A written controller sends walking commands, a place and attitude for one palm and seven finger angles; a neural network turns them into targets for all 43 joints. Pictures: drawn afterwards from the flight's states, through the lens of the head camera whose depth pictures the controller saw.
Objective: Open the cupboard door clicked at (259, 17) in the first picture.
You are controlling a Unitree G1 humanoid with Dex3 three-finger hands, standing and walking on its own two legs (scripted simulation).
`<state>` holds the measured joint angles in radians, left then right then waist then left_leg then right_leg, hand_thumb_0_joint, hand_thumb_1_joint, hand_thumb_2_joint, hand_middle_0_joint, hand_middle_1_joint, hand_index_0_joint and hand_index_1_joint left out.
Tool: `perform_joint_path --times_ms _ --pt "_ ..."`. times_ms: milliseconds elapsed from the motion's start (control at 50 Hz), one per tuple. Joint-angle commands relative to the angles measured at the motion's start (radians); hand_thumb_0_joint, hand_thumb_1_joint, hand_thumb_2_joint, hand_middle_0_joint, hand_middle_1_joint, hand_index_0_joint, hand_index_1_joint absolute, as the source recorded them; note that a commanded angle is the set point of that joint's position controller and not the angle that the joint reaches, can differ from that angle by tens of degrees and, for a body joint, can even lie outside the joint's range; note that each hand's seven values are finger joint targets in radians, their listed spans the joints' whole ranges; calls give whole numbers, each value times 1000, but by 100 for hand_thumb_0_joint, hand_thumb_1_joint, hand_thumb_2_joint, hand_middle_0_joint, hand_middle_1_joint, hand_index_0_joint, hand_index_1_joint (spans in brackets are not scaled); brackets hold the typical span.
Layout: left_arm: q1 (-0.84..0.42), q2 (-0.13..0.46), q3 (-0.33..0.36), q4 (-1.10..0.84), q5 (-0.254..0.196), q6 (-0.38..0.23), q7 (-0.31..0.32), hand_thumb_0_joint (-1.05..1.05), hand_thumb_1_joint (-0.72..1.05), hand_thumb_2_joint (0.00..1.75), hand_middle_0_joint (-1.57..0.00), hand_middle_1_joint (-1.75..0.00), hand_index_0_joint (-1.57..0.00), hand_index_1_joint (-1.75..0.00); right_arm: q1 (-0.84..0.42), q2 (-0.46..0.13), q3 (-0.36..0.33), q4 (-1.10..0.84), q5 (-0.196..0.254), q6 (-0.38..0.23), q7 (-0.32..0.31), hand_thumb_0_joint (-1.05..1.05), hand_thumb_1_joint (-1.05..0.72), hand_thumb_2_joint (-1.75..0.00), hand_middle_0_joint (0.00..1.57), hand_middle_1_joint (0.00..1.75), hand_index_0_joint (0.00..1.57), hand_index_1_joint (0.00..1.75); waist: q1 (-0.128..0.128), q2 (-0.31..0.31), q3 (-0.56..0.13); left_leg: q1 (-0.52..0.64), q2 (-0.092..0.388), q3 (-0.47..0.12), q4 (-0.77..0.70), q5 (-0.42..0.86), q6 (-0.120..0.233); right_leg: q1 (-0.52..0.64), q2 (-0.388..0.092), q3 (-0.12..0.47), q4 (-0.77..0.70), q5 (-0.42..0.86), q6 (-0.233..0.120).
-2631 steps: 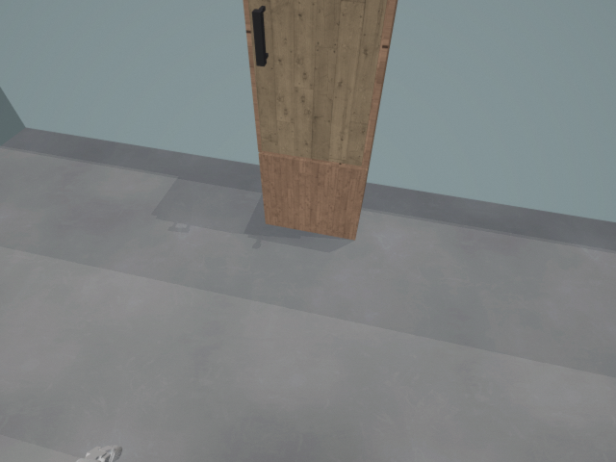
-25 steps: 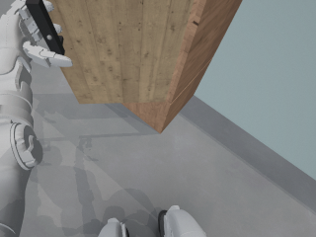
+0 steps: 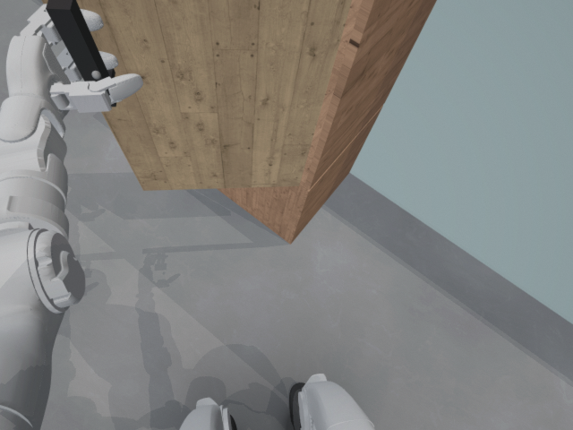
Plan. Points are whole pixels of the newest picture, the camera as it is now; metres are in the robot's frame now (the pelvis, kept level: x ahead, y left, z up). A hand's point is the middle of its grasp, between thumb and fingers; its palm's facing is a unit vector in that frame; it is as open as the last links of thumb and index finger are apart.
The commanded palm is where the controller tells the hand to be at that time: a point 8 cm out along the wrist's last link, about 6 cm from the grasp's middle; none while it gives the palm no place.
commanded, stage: close the thumb around the handle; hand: left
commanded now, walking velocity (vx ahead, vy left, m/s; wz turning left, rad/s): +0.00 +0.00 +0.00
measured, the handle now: (90, 46) +0.60 +0.18 +0.11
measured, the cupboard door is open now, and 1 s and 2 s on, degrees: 43 55 82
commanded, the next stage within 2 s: pull the door open along its arc in 0.34 s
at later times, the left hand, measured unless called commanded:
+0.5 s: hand (108, 74) +0.55 +0.15 +0.11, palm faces -0.02 -1.00 -0.01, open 5.5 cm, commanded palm +0.53 +0.20 +0.11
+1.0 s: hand (115, 121) +0.48 +0.14 +0.11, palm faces +0.03 -1.00 +0.03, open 6.0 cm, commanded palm +0.46 +0.19 +0.11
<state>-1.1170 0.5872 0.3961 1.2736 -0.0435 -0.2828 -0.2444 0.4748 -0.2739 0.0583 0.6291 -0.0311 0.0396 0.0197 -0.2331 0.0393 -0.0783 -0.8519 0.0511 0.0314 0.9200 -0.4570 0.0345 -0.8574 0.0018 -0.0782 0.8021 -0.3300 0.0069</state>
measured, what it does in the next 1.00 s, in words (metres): stands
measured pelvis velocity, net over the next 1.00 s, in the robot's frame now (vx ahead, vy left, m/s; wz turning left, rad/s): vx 0.02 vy -0.01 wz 0.00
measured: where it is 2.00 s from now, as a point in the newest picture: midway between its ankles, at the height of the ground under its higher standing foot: outside the picture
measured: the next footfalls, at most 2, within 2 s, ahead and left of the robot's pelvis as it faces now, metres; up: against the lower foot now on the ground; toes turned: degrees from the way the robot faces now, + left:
none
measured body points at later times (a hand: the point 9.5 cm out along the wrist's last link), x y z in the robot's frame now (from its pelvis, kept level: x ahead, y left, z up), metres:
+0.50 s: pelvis +0.01 -0.01 +0.00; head +0.14 +0.00 +0.43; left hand +0.55 +0.21 +0.11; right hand -0.03 -0.27 -0.10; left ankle -0.02 +0.09 -0.69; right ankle +0.02 -0.13 -0.69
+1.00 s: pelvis +0.02 -0.01 +0.02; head +0.10 -0.01 +0.46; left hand +0.47 +0.20 +0.11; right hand +0.07 -0.28 -0.10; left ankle -0.02 +0.09 -0.69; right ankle +0.02 -0.13 -0.69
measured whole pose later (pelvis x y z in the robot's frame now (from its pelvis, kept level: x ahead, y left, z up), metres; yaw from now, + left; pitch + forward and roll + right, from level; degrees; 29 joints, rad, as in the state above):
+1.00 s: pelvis +0.02 -0.01 +0.02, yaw +0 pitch +15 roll -2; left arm -0.69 0.30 0.32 0.88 -0.15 -0.28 -0.14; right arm 0.37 -0.27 0.01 0.60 0.01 0.04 0.02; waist -0.11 0.04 -0.11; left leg -0.61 0.05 0.04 0.78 -0.44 0.01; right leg -0.65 0.01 -0.06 0.72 -0.33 -0.01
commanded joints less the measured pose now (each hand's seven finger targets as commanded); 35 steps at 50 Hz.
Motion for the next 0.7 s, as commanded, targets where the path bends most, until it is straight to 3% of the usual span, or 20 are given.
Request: perform_joint_path --times_ms 0,40,80,120,160,180,200,260,280,320,340,380,400,420,440,460,520,580,660,680 --pt "-497 228 9 -253 -1 -91 14 0 56 76 -38 -131 -38 -131 211 -193 -78 -26 -4 -5 -16 0 -90 -90 20 30 20 30 -7 178 -517 422 -11 -106 -85 538 -28 181 54 21 -37 320 -29" --pt "-490 203 0 -242 -10 -87 13 0 68 80 -38 -133 -38 -133 210 -196 -81 -22 -4 -6 -12 0 -90 -90 20 30 20 30 -15 146 -499 415 -12 -100 -85 521 -23 186 57 22 -46 319 -25" --pt "-487 232 21 -241 -14 -88 12 0 79 85 -39 -134 -39 -134 213 -198 -81 -23 -1 -3 -16 0 -90 -90 20 30 20 30 -10 147 -513 411 -12 -101 -87 542 -24 206 56 23 -41 341 -27" --pt "-488 205 0 -249 -15 -83 7 0 90 90 -40 -135 -40 -135 208 -194 -82 -22 -1 -3 -15 0 -90 -90 20 30 20 30 -15 147 -505 404 -14 -93 -86 533 -21 211 55 26 -46 351 -25" --pt "-472 234 23 -241 -16 -84 8 0 90 90 -40 -135 -40 -135 214 -197 -80 -23 -2 0 -18 0 -90 -90 20 30 20 30 -12 132 -498 395 -15 -92 -89 543 -17 228 56 26 -46 368 -27" --pt "-473 235 17 -257 -11 -88 5 0 90 90 -40 -135 -40 -135 206 -194 -80 -27 1 0 -18 0 -90 -90 20 30 20 30 -2 168 -513 402 -16 -91 -88 551 -22 228 54 30 -43 369 -26" --pt "-473 212 7 -260 -14 -88 5 0 90 90 -40 -135 -40 -135 204 -190 -82 -27 1 0 -17 0 -90 -90 20 30 20 30 -5 166 -512 414 -15 -93 -87 554 -24 219 54 26 -43 366 -26" --pt "-440 259 56 -226 -23 -82 18 0 90 90 -40 -135 -40 -135 205 -195 -78 -35 1 3 -20 0 -90 -90 20 30 20 30 3 101 -486 346 -21 -80 -92 519 -12 272 55 33 -45 390 -26" --pt "-457 263 48 -236 -15 -83 20 0 90 90 -40 -135 -40 -135 197 -191 -77 -36 2 4 -19 0 -90 -90 20 30 20 30 1 131 -483 336 -24 -74 -93 505 -13 275 52 39 -45 390 -24" --pt "-426 292 73 -249 -7 -89 26 0 90 90 -40 -135 -40 -135 197 -191 -81 -42 2 3 -18 0 -90 -90 20 30 20 30 13 107 -507 326 -26 -66 -90 509 -9 314 51 44 -44 420 -23" --pt "-413 277 56 -254 -5 -90 21 0 90 90 -40 -135 -40 -135 195 -189 -81 -48 4 5 -19 0 -90 -90 20 30 20 30 12 94 -515 322 -28 -64 -92 512 -9 328 50 45 -43 432 -22" --pt "-424 269 55 -265 -13 -95 16 0 90 90 -40 -135 -40 -135 189 -187 -81 -48 6 4 -20 0 -90 -90 20 30 20 30 10 125 -522 338 -28 -59 -89 523 -9 326 50 49 -44 448 -22" --pt "-404 294 76 -254 -15 -95 14 0 90 90 -40 -135 -40 -135 189 -189 -81 -50 7 4 -21 0 -90 -90 20 30 20 30 21 113 -517 327 -28 -59 -91 515 -10 338 50 50 -44 444 -23" --pt "-407 275 55 -258 -17 -93 9 0 90 90 -40 -135 -40 -135 184 -189 -80 -53 9 4 -21 0 -90 -90 20 30 20 30 14 95 -510 314 -29 -56 -95 503 -7 347 51 52 -46 448 -22" --pt "-464 225 12 -285 -18 -96 9 0 90 90 -40 -135 -40 -135 182 -184 -80 -51 8 2 -21 0 -90 -90 20 30 20 30 -6 124 -513 337 -29 -60 -97 499 -9 325 50 51 -48 436 -20" --pt "-467 212 13 -287 -22 -102 11 0 90 90 -40 -135 -40 -135 187 -182 -83 -49 8 -1 -21 0 -90 -90 20 30 20 30 -4 135 -511 358 -28 -63 -91 514 -8 307 52 48 -48 435 -25" --pt "-372 231 43 -286 -30 -101 7 0 90 90 -40 -135 -40 -135 183 -187 -87 -51 7 -2 -19 0 -90 -90 20 30 20 30 26 112 -550 354 -29 -54 -95 524 -9 351 51 51 -47 459 -23" --pt "-305 233 59 -351 -43 -111 -3 0 90 90 -40 -135 -40 -135 174 -184 -91 -65 9 2 -14 0 -90 -90 20 30 20 30 57 145 -596 395 -28 -52 -99 596 -13 391 51 51 -41 519 -28" --pt "-148 189 56 -418 -80 -106 -8 0 90 90 -40 -135 -40 -135 147 -181 -98 -92 19 5 -12 0 -90 -90 20 30 20 30 89 69 -574 360 -31 -38 -127 608 -5 481 51 53 -52 578 -32" --pt "-103 181 53 -442 -81 -103 -9 0 90 90 -40 -135 -40 -135 133 -178 -101 -97 24 6 -11 0 -90 -90 20 30 20 30 102 91 -568 370 -30 -30 -134 619 -7 485 47 56 -56 586 -30"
